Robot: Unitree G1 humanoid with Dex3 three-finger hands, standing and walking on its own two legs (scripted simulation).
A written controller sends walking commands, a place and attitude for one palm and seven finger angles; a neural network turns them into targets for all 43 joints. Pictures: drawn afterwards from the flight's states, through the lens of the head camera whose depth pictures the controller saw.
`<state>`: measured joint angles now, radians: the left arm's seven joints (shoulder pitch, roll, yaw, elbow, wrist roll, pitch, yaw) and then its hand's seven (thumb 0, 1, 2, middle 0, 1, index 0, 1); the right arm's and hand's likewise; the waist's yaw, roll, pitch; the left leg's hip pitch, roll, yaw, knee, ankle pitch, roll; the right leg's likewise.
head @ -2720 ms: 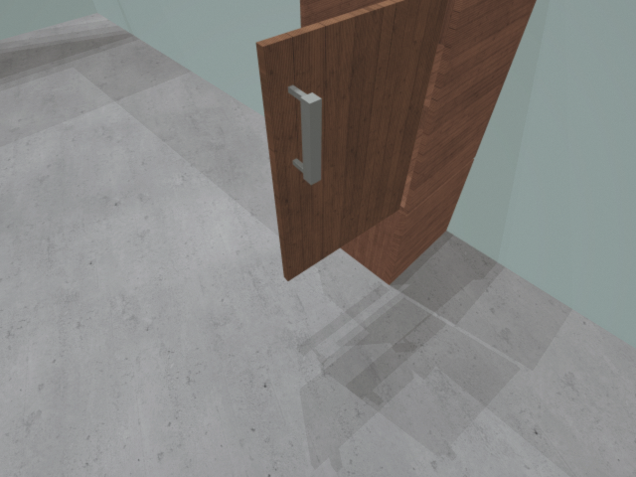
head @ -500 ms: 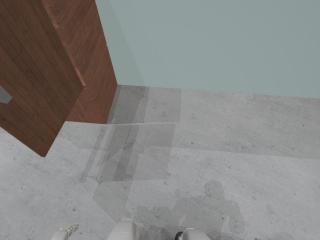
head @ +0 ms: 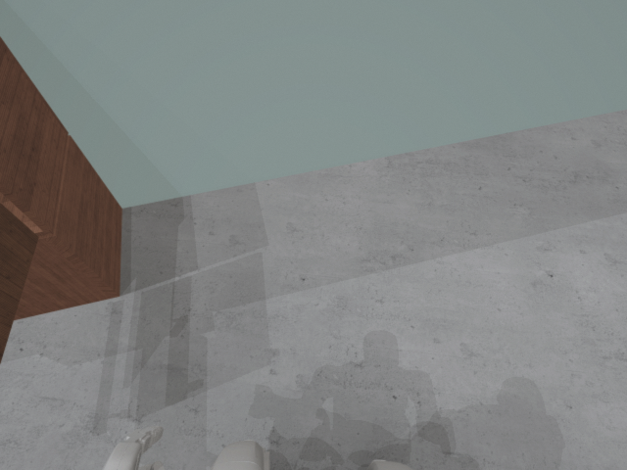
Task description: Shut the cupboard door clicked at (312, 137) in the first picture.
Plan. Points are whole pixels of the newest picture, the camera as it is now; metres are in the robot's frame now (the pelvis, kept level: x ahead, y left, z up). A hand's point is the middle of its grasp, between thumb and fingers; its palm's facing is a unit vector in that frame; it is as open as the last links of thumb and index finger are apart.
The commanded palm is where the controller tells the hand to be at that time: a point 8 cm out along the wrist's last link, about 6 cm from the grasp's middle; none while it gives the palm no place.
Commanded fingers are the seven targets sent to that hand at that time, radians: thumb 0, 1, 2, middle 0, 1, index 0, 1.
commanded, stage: walk around to get in front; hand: left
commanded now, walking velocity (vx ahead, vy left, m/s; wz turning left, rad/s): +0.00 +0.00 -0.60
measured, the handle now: out of the picture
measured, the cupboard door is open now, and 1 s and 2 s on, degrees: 84 84 84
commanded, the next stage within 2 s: none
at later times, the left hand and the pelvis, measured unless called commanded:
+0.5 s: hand (218, 429) +0.18 +0.15 -0.16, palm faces -0.30 -0.92 -0.26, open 7.4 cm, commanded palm none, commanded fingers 0.00 0.90 0.90 -0.20 -0.30 -0.20 -0.30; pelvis +0.01 -0.02 -0.01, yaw -19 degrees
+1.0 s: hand (266, 388) +0.24 +0.09 -0.15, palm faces -0.55 -0.81 -0.19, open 7.4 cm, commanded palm none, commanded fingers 0.00 0.90 0.90 -0.20 -0.30 -0.20 -0.30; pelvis +0.04 -0.02 +0.01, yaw -37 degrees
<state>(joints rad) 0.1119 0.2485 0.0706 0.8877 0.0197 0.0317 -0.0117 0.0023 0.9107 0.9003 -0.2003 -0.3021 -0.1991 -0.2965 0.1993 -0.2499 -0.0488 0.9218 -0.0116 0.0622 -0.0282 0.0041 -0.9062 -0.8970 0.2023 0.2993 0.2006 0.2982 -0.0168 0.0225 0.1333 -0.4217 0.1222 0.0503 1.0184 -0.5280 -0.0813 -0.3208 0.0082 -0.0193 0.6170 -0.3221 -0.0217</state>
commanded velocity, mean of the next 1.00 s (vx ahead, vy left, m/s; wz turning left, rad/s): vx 0.00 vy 0.00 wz -0.60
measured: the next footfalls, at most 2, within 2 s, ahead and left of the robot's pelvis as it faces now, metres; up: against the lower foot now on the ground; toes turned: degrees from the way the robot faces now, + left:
left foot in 0.20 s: +0.08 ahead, +0.14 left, +0.00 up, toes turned -4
right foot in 0.48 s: +0.01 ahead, -0.14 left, +0.00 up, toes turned -22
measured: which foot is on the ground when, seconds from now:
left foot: up 0.00-0.18, down 0.20-0.48, up 0.50-0.78, down 0.80-1.00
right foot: down 0.00-0.18, up 0.20-0.46, down 0.48-0.80, up 0.82-1.00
